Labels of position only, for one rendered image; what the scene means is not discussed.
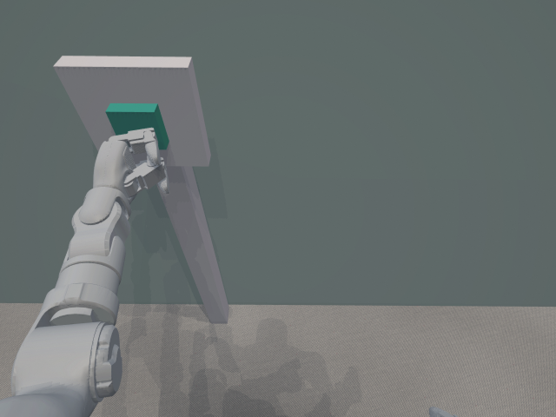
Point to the robot left upper arm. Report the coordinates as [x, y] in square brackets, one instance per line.
[65, 370]

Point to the left robot hand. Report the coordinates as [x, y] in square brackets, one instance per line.
[115, 167]

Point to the button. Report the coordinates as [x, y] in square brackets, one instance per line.
[125, 117]

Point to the left robot forearm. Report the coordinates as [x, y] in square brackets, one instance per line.
[87, 286]

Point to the panel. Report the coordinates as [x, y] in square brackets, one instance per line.
[94, 82]

